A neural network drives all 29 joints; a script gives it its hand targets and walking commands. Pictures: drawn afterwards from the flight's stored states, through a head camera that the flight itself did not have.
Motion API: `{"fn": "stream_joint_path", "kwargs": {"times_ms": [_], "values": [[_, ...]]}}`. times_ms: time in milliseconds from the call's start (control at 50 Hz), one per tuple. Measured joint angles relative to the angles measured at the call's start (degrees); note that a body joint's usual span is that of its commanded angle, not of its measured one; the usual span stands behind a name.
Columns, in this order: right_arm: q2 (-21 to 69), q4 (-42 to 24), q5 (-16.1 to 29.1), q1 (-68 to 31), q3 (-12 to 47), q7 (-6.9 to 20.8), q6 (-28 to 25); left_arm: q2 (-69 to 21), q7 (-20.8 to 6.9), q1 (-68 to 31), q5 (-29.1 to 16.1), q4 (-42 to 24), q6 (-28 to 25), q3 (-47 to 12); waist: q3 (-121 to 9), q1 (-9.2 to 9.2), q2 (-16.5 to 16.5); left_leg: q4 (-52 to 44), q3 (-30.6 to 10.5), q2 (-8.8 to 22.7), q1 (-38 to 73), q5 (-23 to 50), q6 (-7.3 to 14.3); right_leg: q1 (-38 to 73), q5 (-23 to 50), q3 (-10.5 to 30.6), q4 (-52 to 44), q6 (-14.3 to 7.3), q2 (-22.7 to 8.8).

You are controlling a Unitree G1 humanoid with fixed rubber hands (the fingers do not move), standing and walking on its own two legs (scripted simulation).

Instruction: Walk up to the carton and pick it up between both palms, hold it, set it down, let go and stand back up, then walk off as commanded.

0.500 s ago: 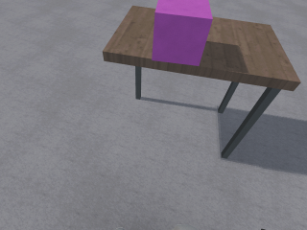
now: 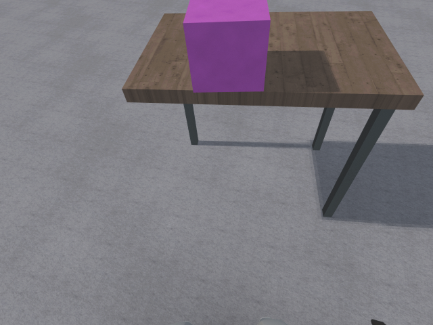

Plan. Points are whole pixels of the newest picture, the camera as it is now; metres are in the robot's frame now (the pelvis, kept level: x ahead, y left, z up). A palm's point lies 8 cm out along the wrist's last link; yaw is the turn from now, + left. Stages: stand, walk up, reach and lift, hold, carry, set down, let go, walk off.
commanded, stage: walk up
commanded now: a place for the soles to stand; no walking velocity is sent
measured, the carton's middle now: (228, 39) +0.84 -0.03 +0.11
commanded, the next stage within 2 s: none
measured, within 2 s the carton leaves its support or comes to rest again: neither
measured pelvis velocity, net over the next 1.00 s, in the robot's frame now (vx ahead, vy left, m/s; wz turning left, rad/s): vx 0.01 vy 0.01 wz -0.05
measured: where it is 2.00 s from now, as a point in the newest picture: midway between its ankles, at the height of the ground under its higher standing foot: outside the picture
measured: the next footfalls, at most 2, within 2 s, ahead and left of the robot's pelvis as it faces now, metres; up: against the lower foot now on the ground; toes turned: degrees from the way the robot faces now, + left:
left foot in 0.12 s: +0.06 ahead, +0.10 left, +0.00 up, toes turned +7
right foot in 0.54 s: +0.09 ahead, -0.12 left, +0.00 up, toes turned +0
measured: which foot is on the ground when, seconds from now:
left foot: up 0.00-0.10, down 0.12-0.56, up 0.58-0.86, down 0.88-1.00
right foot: down 0.00-0.16, up 0.18-0.52, down 0.54-0.94, up 0.96-1.00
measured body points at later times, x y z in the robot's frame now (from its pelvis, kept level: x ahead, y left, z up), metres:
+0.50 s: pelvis +0.00 -0.01 +0.01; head +0.03 +0.01 +0.46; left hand +0.08 +0.31 -0.10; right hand +0.08 -0.33 -0.07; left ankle +0.02 +0.10 -0.70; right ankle +0.04 -0.12 -0.69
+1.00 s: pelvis +0.01 +0.01 +0.00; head +0.02 +0.01 +0.45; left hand +0.10 +0.33 -0.10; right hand +0.09 -0.32 -0.09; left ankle +0.03 +0.10 -0.70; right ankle +0.04 -0.12 -0.69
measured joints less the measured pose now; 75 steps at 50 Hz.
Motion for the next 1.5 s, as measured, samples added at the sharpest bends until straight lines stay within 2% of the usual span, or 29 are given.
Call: {"fn": "stream_joint_path", "kwargs": {"times_ms": [100, 160, 220, 280, 440, 500, 540, 580, 640, 780, 880, 920, 940, 1000, 1120, 1200, 1240, 1280, 1340, 1380, 1440, 1500], "values": [[-0.02, -0.02, 0.0, 0.02, 0.0, 0.0, 0.0, -0.01, 0.0, 0.0, 0.26, 0.0, 0.01, -0.01, -0.03, -0.02, -0.31, -2.27, -0.33, -0.7, 0.85, 1.67, 0.0, -0.15, 0.29, -0.04, 0.17, 0.0, 0.02], [0.05, 0.2, -0.29, 0.03, 0.0, 0.0, -0.01, -0.01, 0.0, -0.29, 0.27, 0.03, 0.6, -0.01, 0.06, -0.01, -1.92, -6.06, -0.21, -1.02, 2.1, 11.67, 0.11, -0.32, -0.04, 0.13, 1.06, 0.0, -0.01], [0.07, 0.8, -0.91, 0.16, -0.01, -0.07, -0.02, -0.27, 0.0, -0.3, 0.27, 0.03, 1.27, 0.0, -0.59, -0.04, -3.61, -6.6, -0.17, -0.86, 2.98, 10.8, 0.45, -1.4, -3.87, 0.15, 6.43, 0.0, 0.24], [0.07, 0.79, -0.92, 0.17, -0.01, -0.31, -0.41, -0.23, -0.02, -0.28, 0.27, 0.01, 1.52, -0.01, -0.87, -0.02, -4.76, -8.52, -0.16, -0.07, 4.19, 11.25, 0.45, -1.8, -4.02, 0.17, 10.34, 0.0, 0.23], [0.09, 0.81, -0.96, 0.16, 0.0, -0.32, -1.15, -0.12, -0.03, -0.27, 0.27, 0.0, 1.52, 0.0, -0.99, 0.0, -6.65, -11.19, 0.17, 0.79, 4.73, 12.48, 0.2, -1.83, -3.98, 0.21, 10.07, 0.0, 0.21], [0.08, 0.8, -0.96, 0.16, 0.01, -0.32, -1.15, -0.1, -0.12, -0.25, 0.26, -0.02, 1.52, 0.0, -1.07, 0.02, -6.25, -11.09, 0.97, 0.9, 4.72, 12.12, -0.08, -1.16, -3.27, 0.24, 4.49, 0.0, 0.19], [-0.05, 0.82, -0.96, 0.11, 0.0, -0.32, -1.11, -0.08, -0.12, -0.26, 0.26, -0.03, 1.16, 0.08, -1.01, 0.03, -5.5, -9.33, 1.28, 1.03, 4.27, 11.1, -0.15, 0.61, 0.47, 0.24, -1.7, 0.0, 0.22], [-0.1, 0.87, -0.78, -0.46, 0.0, -0.33, -0.35, -0.42, -0.12, -0.27, 0.27, 0.0, 0.69, 0.09, -0.04, 0.03, -3.67, -5.35, 0.82, 1.68, 3.58, 8.53, -0.15, 0.69, 0.81, 0.06, -0.08, -0.31, 0.98], [-0.1, 0.82, -0.62, -0.52, 0.0, -0.32, 0.94, -0.41, 0.0, -0.27, 0.27, 0.0, 0.67, 0.1, -0.59, 0.01, -1.77, -1.0, -0.7, 0.19, 1.47, 2.39, -0.15, 0.67, -0.28, 0.2, 0.36, -0.94, 0.88], [-0.39, 0.81, -0.55, -0.54, 0.0, -0.32, 1.11, -0.34, 0.06, -0.27, 0.27, 0.0, 0.67, 0.09, -0.6, 0.0, 0.85, -0.92, -1.44, -0.19, 0.94, 2.53, -0.15, 0.65, -0.36, 0.22, 0.36, -1.01, 0.88], [-0.41, 0.85, -0.55, -0.51, 0.0, -0.32, 1.12, -0.35, 0.06, -0.27, 0.29, -0.01, 0.67, 0.08, -0.64, -0.03, 0.21, -4.54, -2.17, -0.27, 2.05, 3.64, -0.16, 0.62, -0.44, 0.18, 0.41, -1.01, 0.9], [-0.37, 1.28, -0.55, -0.52, 0.0, -0.32, 0.98, -0.35, 0.06, -0.35, 0.29, 0.0, 0.67, 0.08, -0.66, -0.01, -0.74, -6.57, -2.14, -0.36, 2.38, 11.12, -0.16, 0.65, -0.54, 0.21, 0.51, -1.01, 0.85], [-0.25, 1.68, -0.72, -0.49, 0.0, -0.33, 0.75, -0.35, 0.06, -0.36, 0.29, 0.0, 0.67, 0.08, -0.85, -0.01, -1.52, -6.63, -2.04, -0.5, 2.41, 12.18, -0.16, 0.67, -0.81, 0.44, 0.63, -1.02, 0.84], [-0.31, 2.09, -0.94, -0.47, -0.01, -0.33, 0.26, -0.43, 0.06, -0.38, 0.29, 0.02, 0.66, 0.07, -1.16, -0.03, -3.2, -6.97, -2.09, -0.34, 3.17, 10.66, -0.15, 0.2, -5.06, 0.44, 5.03, -1.01, 0.91], [-0.31, 2.1, -1.01, -0.47, 0.0, -0.32, -0.37, -0.39, -0.1, -0.36, 0.29, 0.0, 0.67, 0.07, -1.52, -0.01, -4.81, -8.1, -2.05, 1.08, 3.59, 10.29, -0.16, 0.15, -5.49, 0.47, 8.27, -1.01, 0.89], [-0.31, 2.09, -1.14, -0.47, 0.0, -0.32, -0.37, -0.38, -0.11, -0.35, 0.29, -0.02, 0.66, 0.07, -1.46, 0.02, -4.72, -8.1, -1.64, 1.62, 3.58, 9.76, -0.23, 0.45, -5.21, 0.51, 4.38, -1.01, 0.86], [-0.38, 2.1, -1.14, -0.47, 0.01, -0.32, -0.37, -0.35, -0.11, -0.33, 0.29, -0.04, 0.41, 0.07, -1.31, 0.04, -4.59, -7.21, -1.31, 1.59, 3.46, 9.09, -0.54, 1.94, -1.04, 0.54, -2.03, -1.01, 0.84], [-0.45, 2.14, -1.07, -0.71, 0.0, -0.33, -0.16, -0.71, -0.09, -0.36, 0.29, 0.05, 0.08, 0.08, -0.64, 0.01, -3.27, -4.26, -1.34, 2.23, 2.9, 8.62, -0.58, 2.13, -0.11, 0.42, -1.35, -0.21, 1.32], [-0.33, 2.12, -1.04, -0.74, 0.0, -0.33, 0.78, -0.71, 0.13, -0.36, 0.29, 0.04, -0.03, 0.09, -1.32, 0.02, -1.64, -0.38, -2.24, 1.12, 0.82, 1.15, -0.58, 2.11, -1.76, 0.5, -0.73, -0.11, 1.09], [-0.35, 2.1, -1.04, -1.06, 0.0, -0.32, 0.82, -0.51, 0.45, -0.36, 0.29, 0.05, -0.1, 0.09, -1.37, 0.0, -0.53, -0.25, -2.31, 0.82, 0.1, -0.18, -0.58, 2.09, -1.95, 0.54, -0.72, -0.11, 0.96], [-0.36, 2.09, -1.04, -1.24, 0.0, -0.32, 0.82, -0.44, 0.56, -0.35, 0.29, 0.04, -0.1, 0.07, -1.18, -0.02, 0.78, -1.45, -2.34, 0.81, 0.19, 2.39, -0.58, 2.03, -2.08, 0.51, -0.57, -0.11, 0.98], [0.12, 2.26, -1.05, -1.24, 0.01, -0.33, 0.67, -0.38, 0.56, -0.59, 0.29, 0.06, -0.1, 0.07, -1.05, -0.01, 0.31, -5.46, -2.17, 0.08, 1.47, 10.58, -0.36, 1.91, -2.76, 0.67, 0.68, -0.11, 0.42]]}}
